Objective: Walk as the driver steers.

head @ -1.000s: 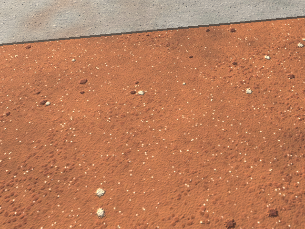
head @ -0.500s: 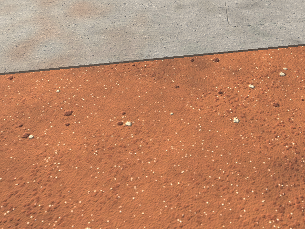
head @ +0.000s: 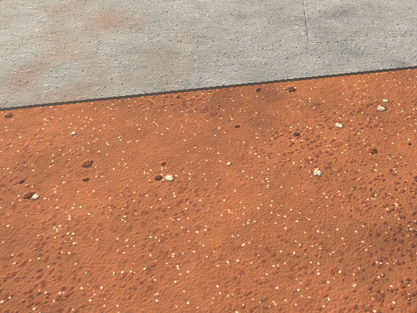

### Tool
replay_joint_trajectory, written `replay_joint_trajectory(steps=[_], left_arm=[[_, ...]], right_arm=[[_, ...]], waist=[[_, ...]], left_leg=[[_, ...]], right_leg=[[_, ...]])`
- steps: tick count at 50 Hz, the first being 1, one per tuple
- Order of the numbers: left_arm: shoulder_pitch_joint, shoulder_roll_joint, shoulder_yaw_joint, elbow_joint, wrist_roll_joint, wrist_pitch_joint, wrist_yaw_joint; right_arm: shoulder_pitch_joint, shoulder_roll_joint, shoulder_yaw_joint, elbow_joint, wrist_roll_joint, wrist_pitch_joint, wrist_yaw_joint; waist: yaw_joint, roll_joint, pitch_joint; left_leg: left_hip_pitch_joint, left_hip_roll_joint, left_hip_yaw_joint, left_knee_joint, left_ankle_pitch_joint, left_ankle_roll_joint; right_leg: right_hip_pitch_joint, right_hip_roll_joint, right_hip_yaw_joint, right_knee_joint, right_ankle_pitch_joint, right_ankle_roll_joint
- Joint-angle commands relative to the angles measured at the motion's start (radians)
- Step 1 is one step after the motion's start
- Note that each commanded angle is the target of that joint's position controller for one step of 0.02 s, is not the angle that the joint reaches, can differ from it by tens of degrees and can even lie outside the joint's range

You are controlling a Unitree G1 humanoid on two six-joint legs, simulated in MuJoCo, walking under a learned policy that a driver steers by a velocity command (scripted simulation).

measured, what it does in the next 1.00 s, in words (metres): walks ahead: left foot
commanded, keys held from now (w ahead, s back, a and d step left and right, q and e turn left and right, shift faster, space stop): no key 0.58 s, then w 0.42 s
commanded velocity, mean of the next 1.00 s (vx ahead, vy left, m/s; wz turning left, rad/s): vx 0.11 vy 0.00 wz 0.00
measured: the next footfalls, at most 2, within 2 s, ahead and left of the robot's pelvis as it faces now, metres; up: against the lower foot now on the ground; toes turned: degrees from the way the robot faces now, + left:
left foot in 0.90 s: +0.18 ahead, +0.12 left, +0.00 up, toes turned +4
right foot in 1.42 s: +0.53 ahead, -0.03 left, +0.00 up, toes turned -4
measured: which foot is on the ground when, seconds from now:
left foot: down 0.00-0.66, up 0.68-0.88, down 0.90-1.00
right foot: down 0.00-0.92, up 0.94-1.00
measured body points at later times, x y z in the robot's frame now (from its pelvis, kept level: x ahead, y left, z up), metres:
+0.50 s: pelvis +0.02 -0.01 +0.00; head +0.02 -0.01 +0.45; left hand -0.01 +0.21 -0.16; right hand +0.00 -0.23 -0.17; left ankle +0.05 +0.11 -0.74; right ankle -0.04 -0.10 -0.74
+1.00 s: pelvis +0.13 +0.05 -0.01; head +0.15 +0.06 +0.44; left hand +0.06 +0.28 -0.17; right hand +0.17 -0.21 -0.15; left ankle +0.14 +0.12 -0.74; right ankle +0.00 -0.08 -0.67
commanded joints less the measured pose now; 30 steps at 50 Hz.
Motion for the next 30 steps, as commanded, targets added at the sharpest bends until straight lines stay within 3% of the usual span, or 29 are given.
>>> replay_joint_trajectory(steps=[1,29,30], left_arm=[[0.078,0.080,0.011,-0.003,0.000,-0.004,0.004],[0.138,0.047,0.006,0.013,0.001,-0.008,0.012],[0.150,0.043,0.005,0.016,0.003,-0.008,0.011]], right_arm=[[0.050,-0.078,-0.011,-0.005,0.000,-0.005,-0.005],[0.063,-0.044,-0.011,0.043,0.002,0.003,-0.015],[0.067,-0.037,-0.009,0.046,0.001,0.003,-0.014]], waist=[[0.004,-0.009,0.053],[0.006,-0.012,0.065],[0.010,-0.014,0.047]], left_leg=[[0.069,0.092,-0.102,-0.041,0.059,0.023],[0.084,0.094,-0.092,-0.015,0.106,0.017],[0.090,0.084,-0.086,-0.016,0.039,0.018]], right_leg=[[-0.123,-0.122,0.100,-0.093,0.120,-0.029],[-0.095,-0.125,0.089,-0.083,0.210,-0.029],[-0.088,-0.119,0.091,-0.100,0.121,-0.033]])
